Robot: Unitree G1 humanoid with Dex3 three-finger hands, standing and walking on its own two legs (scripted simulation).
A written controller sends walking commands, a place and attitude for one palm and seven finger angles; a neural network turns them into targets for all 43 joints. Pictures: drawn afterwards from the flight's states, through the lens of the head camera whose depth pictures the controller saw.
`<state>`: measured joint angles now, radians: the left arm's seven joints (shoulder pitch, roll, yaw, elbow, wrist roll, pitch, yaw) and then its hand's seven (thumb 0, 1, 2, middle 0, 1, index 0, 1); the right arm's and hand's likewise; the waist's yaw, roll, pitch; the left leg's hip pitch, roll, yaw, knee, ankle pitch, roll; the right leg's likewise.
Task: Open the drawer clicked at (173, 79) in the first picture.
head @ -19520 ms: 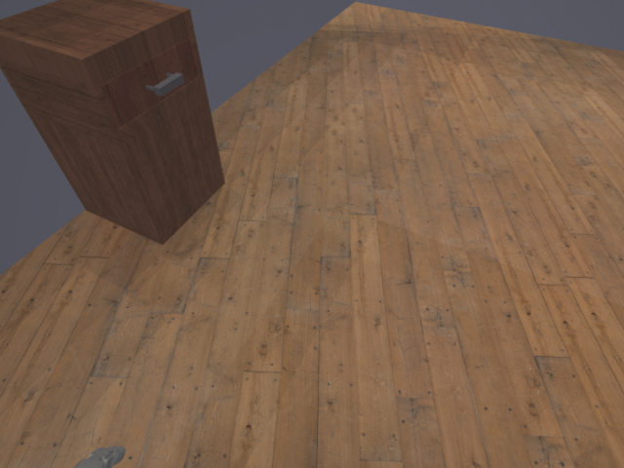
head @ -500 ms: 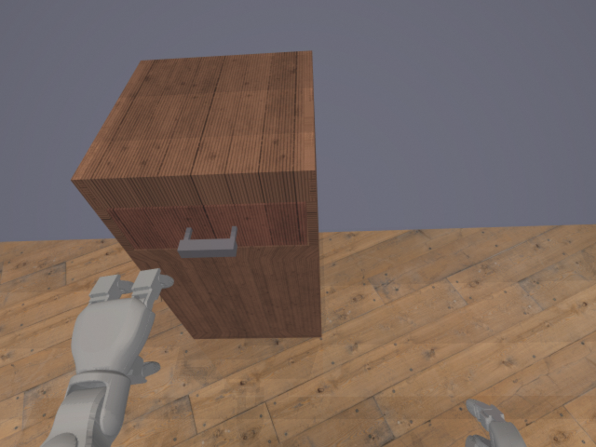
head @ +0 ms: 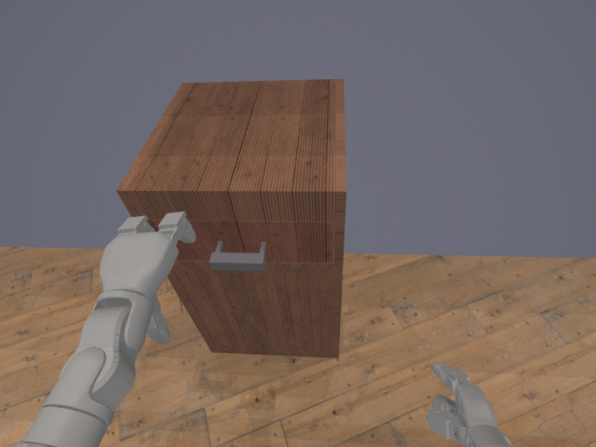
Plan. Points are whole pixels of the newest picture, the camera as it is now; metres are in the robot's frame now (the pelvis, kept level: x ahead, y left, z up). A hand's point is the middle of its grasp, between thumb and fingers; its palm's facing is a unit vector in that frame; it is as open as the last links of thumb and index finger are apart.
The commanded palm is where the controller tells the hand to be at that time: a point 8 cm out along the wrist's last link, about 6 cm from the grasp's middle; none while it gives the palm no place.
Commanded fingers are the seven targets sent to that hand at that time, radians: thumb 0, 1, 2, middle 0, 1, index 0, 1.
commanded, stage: raise the hand with hooked fingers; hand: left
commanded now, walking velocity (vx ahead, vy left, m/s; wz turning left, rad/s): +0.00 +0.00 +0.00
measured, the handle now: (239, 253) +0.51 +0.21 -0.14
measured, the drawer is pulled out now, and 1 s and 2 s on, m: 0.00 0.00 0.00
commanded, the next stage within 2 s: move the hooked fingers above the handle in 0.42 s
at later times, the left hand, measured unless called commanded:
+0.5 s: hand (151, 276) +0.31 +0.25 +0.07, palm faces +0.04 -0.09 -0.99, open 13.8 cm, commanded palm +0.28 +0.25 +0.13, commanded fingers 0.00 -0.50 0.30 -0.30 -1.20 -0.30 -1.20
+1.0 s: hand (187, 269) +0.35 +0.23 +0.02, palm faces -0.04 -0.06 -1.00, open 13.8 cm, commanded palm +0.33 +0.24 +0.08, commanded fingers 0.00 -0.50 0.30 -0.30 -1.20 -0.30 -1.20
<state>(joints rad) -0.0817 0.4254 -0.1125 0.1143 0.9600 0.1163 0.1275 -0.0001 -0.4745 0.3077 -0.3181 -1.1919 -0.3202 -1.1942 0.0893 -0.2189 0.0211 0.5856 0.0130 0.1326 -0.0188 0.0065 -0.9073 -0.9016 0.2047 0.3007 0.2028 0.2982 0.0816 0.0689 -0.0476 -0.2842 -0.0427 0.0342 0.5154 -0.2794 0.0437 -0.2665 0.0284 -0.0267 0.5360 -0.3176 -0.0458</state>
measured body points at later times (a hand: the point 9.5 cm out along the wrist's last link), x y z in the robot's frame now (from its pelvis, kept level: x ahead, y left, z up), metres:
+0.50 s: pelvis +0.00 +0.02 +0.00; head +0.02 -0.01 +0.45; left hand +0.30 +0.25 +0.12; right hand +0.17 -0.22 -0.12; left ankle -0.01 +0.09 -0.73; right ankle -0.03 -0.09 -0.73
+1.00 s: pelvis -0.01 +0.00 -0.01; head +0.03 -0.02 +0.44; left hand +0.35 +0.23 +0.08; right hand +0.14 -0.24 -0.13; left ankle -0.01 +0.09 -0.73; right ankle -0.03 -0.09 -0.73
